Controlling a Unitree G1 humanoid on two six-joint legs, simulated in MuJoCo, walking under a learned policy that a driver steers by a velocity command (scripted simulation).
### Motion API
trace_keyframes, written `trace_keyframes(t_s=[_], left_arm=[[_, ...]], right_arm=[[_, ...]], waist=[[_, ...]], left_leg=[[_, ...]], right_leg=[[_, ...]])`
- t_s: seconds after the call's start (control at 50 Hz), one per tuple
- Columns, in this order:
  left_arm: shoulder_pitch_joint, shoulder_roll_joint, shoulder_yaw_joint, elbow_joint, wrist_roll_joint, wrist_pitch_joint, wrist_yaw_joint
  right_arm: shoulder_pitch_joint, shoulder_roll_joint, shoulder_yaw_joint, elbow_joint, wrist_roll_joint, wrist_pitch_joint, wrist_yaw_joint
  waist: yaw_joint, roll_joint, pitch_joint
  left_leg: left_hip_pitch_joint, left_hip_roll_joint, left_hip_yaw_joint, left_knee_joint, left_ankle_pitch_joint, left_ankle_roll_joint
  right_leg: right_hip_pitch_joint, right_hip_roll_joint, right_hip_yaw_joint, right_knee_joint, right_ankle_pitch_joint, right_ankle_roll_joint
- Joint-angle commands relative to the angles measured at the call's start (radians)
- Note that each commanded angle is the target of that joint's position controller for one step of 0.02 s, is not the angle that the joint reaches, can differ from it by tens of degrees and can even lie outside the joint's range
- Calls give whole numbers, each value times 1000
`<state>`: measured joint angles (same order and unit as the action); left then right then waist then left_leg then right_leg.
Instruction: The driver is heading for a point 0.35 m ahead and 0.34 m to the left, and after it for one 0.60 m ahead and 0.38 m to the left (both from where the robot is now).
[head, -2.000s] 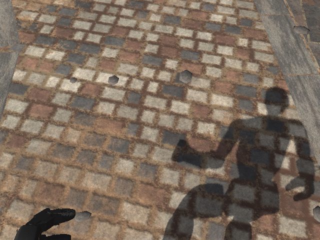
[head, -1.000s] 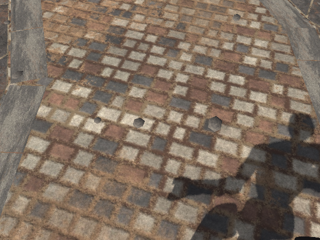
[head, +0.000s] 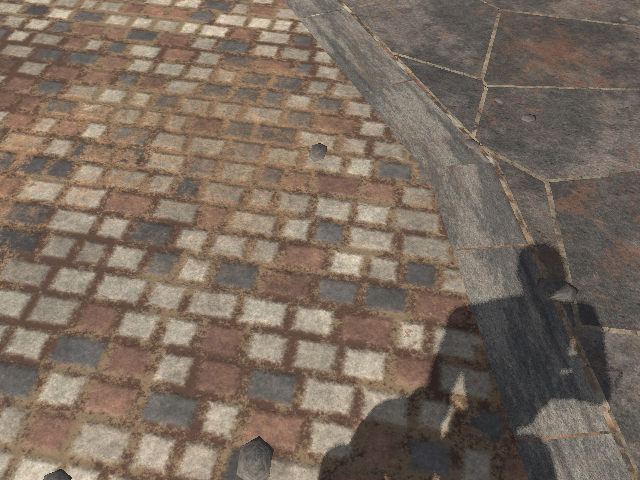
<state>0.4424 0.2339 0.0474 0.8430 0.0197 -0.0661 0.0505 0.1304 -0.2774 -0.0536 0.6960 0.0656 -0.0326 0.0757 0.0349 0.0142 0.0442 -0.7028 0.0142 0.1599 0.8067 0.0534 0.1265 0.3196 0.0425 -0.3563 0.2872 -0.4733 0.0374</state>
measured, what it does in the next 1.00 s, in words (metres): walks ahead, turning left: left foot, then right foot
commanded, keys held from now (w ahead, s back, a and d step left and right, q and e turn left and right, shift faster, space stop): w+q+shift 0.32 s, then q+shift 0.58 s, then shift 0.10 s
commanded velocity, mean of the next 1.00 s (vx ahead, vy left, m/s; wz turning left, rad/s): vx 0.54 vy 0.00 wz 0.94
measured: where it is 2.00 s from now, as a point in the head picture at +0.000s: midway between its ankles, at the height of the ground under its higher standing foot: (332, 422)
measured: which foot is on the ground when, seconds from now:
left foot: up 0.00-0.02, down 0.04-0.44, up 0.46-0.84, down 0.86-1.00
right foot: down 0.00-0.04, up 0.06-0.42, down 0.44-0.88, up 0.90-1.00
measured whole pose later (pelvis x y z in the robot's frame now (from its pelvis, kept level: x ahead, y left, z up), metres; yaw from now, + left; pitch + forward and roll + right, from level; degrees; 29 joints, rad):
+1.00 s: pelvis +0.56 +0.05 +0.03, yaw +58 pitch +2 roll -2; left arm 0.05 0.33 0.07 0.71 0.00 -0.02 0.00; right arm 0.12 -0.33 -0.08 0.55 0.01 0.03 0.01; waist 0.00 -0.03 0.13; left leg -0.42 -0.04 -0.04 0.54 -0.14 0.06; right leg -0.48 -0.03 0.01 1.13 -0.49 0.05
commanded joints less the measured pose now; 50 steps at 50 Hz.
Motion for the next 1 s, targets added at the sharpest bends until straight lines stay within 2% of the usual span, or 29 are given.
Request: trace_keyframes(t_s=[0.02,0.04,0.06,0.08,0.1,0.12,0.14,0.2,0.26,0.3,0.36,0.4,0.42,0.44,0.46,0.48,0.5,0.52,0.54,0.58,0.62,0.74,0.82,0.86,0.88,0.9,0.92,0.96,1.0], left_arm=[[-260,315,79,-154,-28,-7,12],[-370,232,58,-169,-57,-26,-20],[-387,-1,-5,-225,-31,-72,-55],[-213,-48,-34,-290,-45,-109,-66],[-266,59,-25,-319,-58,-137,-78],[-303,107,-9,-329,-66,-141,-78],[-286,101,-8,-314,-46,-125,-71],[-267,149,9,-296,-18,-75,-41],[-473,77,-14,-369,7,-62,-29],[-553,37,-17,-401,-14,-61,-36],[-561,98,20,-408,-45,-69,-43],[-502,144,51,-393,-44,-84,-45],[-365,170,67,-362,-34,-91,-45],[-160,207,71,-330,-17,-90,-47],[-114,295,79,-313,24,-79,-57],[-153,241,79,-318,10,-62,-60],[-213,137,55,-342,7,-42,-44],[-268,110,42,-336,5,-21,-35],[-291,117,41,-318,0,-10,-31],[-311,126,45,-266,-4,-8,-27],[-321,160,59,-224,-10,-11,-28],[-407,235,79,-188,-42,5,-36],[-381,268,92,-170,-63,13,-52],[-359,238,86,-161,-69,24,-56],[-307,184,68,-185,-31,27,-60],[-286,155,46,-239,0,22,-59],[-347,225,56,-219,-12,21,-60],[-356,220,55,-197,-22,31,-44],[-342,221,56,-182,-10,49,-34]], right_arm=[[503,-244,-103,46,-3,42,-19],[679,-252,-112,106,-9,51,-46],[602,-194,-80,137,-52,38,-39],[414,-148,-42,45,-80,-6,-31],[376,-94,-40,-1,-74,-25,-27],[318,-100,-42,-22,-67,-46,-24],[232,-110,-42,-47,-58,-62,-23],[138,-118,-41,-83,-57,-73,-57],[182,-96,-39,-55,-29,-59,-97],[216,-117,-48,-32,-21,-43,-104],[275,-107,-56,1,-13,-19,-107],[259,-104,-66,0,-12,2,-114],[216,-95,-63,-24,-19,6,-113],[210,-20,-39,-64,-46,8,-108],[404,49,-9,-115,-36,3,-96],[414,-86,-22,-96,-18,14,-91],[273,-137,-36,-109,-18,28,-92],[176,-163,-48,-131,-31,39,-96],[117,-170,-57,-154,-49,45,-96],[100,-111,-47,-174,-37,59,-88],[76,-68,-32,-193,-37,65,-87],[24,-115,-43,-181,-42,88,-52],[-20,-164,-68,-202,-41,105,-32],[137,-217,-104,-157,-45,100,-47],[206,-339,-137,-162,-39,93,-71],[127,-402,-132,-215,-83,74,-71],[108,-306,-108,-231,-78,52,-57],[39,-229,-81,-212,-50,35,-65],[-41,-204,-64,-224,-62,49,-88]], waist=[[-357,-168,-141],[-433,-1,-139],[-279,371,15],[-80,377,-142],[-102,169,-161],[-44,-45,-56],[19,-174,-2],[54,-145,49],[-44,-60,75],[-108,4,35],[-136,76,-11],[-85,112,-63],[-2,117,-160],[66,49,-348],[-48,-399,-543],[-35,-386,-543],[12,-262,-381],[8,-121,-251],[-7,-82,-172],[-40,-108,-80],[-41,-136,-76],[-46,-113,-110],[-45,-112,-90],[-124,-38,-146],[-117,219,-170],[-48,341,-330],[-110,143,-353],[-55,27,-211],[-19,72,-181]], left_leg=[[712,-67,-17,37,-128,88],[928,0,-136,-152,3,151],[921,-54,-282,-149,59,186],[969,109,-790,-290,-309,359],[909,189,-997,-520,-644,363],[743,207,-1032,-615,-773,310],[577,186,-995,-611,-762,277],[304,60,-778,-610,-551,247],[167,-56,-560,-583,-349,192],[159,-88,-524,-540,-365,137],[362,-80,-601,-407,-324,83],[487,-85,-618,-221,-109,16],[481,-111,-576,-35,3,-37],[343,-128,-502,273,-252,-83],[23,-220,-415,582,-816,-135],[-73,-57,-391,730,-688,-158],[-122,-24,-339,746,-594,-178],[-101,7,-289,702,-518,-192],[-65,36,-269,649,-501,-198],[8,76,-235,485,-505,-187],[21,92,-208,364,-487,-199],[226,84,-154,13,-166,-144],[319,35,-86,-153,-234,-88],[568,-39,-74,-302,-124,-16],[798,139,-399,-356,390,95],[931,355,-852,-402,259,341],[868,347,-783,-452,184,298],[693,252,-586,-440,92,171],[521,192,-478,-434,152,130]], right_leg=[[-403,-286,100,553,1756,-25],[-595,-141,105,1021,1004,-31],[-948,91,229,1449,-92,-33],[-1195,87,466,1567,-156,-57],[-1213,52,527,1466,-60,-111],[-1185,7,527,1301,40,-130],[-1109,-40,538,1185,117,-110],[-951,-101,534,945,175,-13],[-798,-77,448,559,397,44],[-676,-20,401,364,520,66],[-655,25,442,191,532,76],[-592,36,440,105,523,39],[-431,-6,442,115,593,2],[-118,-196,577,239,659,-69],[197,-526,1137,170,757,-287],[162,-554,1246,155,466,-327],[36,-468,1017,137,442,-285],[-137,-406,820,130,565,-242],[-268,-356,708,121,693,-224],[-433,-300,559,57,755,-204],[-446,-330,500,7,837,-240],[-455,-320,270,3,711,-196],[-397,-326,202,125,774,-150],[-482,-264,138,413,803,-83],[-759,-155,113,726,238,2],[-1037,-2,300,1012,-231,42],[-1046,-48,447,1036,-172,23],[-1008,-101,442,916,-42,3],[-875,-97,404,834,42,24]])
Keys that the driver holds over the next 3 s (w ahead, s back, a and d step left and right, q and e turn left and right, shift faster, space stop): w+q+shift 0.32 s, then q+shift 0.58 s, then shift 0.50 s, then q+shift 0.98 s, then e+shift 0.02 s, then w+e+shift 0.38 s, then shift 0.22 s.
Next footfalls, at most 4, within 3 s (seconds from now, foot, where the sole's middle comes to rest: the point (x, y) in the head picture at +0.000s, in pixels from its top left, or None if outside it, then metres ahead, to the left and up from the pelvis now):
0.04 left None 0.23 0.02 -0.74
0.44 right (380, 417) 0.63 -0.08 -0.74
0.86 left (271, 467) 0.52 0.14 -0.74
1.24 right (318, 369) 0.75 0.05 -0.74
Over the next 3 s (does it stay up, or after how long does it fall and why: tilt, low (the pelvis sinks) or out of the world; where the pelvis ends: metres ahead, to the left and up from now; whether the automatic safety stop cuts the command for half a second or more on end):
stays up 0.58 0.28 0.00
